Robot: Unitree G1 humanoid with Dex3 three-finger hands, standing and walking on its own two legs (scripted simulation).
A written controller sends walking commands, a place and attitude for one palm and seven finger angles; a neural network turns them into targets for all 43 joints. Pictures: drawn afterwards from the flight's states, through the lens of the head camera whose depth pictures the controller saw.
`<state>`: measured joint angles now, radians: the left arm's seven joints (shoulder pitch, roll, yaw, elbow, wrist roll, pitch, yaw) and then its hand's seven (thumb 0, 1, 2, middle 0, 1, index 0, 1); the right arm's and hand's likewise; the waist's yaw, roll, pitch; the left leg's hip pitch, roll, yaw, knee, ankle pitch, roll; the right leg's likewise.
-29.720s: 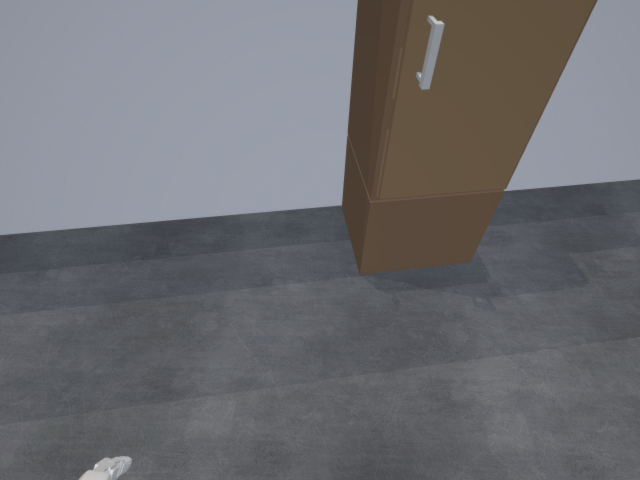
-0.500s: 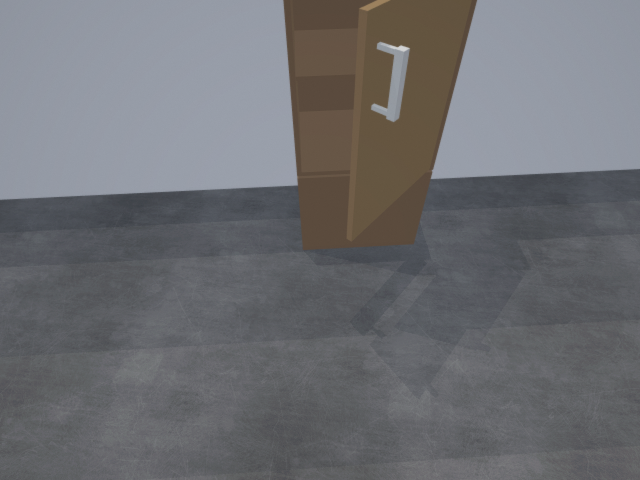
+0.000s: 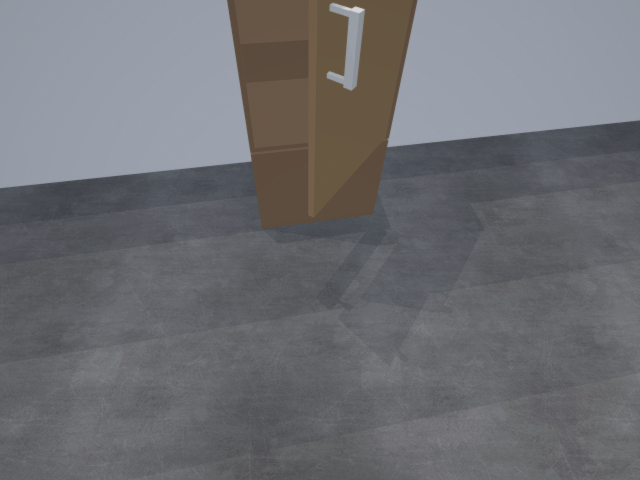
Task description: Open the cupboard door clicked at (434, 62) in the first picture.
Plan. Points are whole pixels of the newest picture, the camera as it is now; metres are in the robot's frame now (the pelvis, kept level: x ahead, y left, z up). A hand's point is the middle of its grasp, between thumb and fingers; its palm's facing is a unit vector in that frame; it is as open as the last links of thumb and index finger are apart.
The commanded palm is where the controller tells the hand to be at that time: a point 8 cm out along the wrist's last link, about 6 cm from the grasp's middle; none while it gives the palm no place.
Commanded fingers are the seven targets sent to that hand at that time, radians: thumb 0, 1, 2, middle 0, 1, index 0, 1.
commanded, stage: walk to a spot facing it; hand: left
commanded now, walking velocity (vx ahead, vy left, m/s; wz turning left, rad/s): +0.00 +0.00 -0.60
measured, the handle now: (343, 48) +0.80 +0.00 +0.12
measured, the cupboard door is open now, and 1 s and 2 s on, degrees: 46 46 46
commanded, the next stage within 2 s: none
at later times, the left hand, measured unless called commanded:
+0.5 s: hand out of the picture +0.12 +0.15 -0.16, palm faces -0.27 -0.92 -0.27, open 7.4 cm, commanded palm none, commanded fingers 0.00 0.90 0.90 -0.20 -0.30 -0.20 -0.30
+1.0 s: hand (278, 400) +0.25 +0.08 -0.16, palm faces -0.59 -0.77 -0.23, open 7.4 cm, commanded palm none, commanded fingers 0.00 0.90 0.90 -0.20 -0.30 -0.20 -0.30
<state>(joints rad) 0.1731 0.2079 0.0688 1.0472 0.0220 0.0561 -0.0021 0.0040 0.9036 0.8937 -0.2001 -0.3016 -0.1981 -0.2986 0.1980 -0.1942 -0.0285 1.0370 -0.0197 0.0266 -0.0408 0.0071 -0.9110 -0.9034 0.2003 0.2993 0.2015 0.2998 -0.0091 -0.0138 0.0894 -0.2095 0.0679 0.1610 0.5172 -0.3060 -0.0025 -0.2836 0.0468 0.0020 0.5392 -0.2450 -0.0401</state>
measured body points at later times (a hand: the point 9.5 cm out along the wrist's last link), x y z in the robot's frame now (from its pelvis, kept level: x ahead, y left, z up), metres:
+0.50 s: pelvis +0.00 -0.03 +0.00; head +0.07 -0.06 +0.45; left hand +0.14 +0.20 -0.14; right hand +0.04 -0.31 -0.14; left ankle +0.02 +0.12 -0.67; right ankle -0.02 -0.13 -0.74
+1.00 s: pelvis +0.03 -0.03 +0.00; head +0.08 -0.07 +0.44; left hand +0.28 +0.12 -0.14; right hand -0.09 -0.27 -0.15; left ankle +0.05 +0.11 -0.74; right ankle -0.04 -0.13 -0.73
